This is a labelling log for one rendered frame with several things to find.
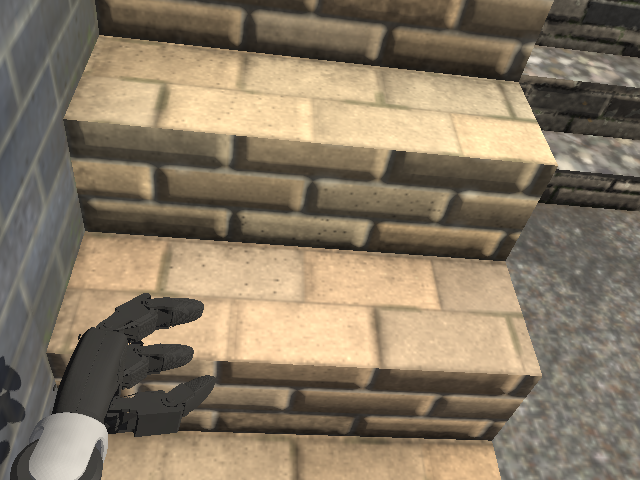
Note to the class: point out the left robot hand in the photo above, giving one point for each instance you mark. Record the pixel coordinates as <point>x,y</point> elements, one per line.
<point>103,363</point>

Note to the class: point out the left robot forearm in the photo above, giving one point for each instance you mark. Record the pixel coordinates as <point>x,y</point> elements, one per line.
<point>63,446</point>

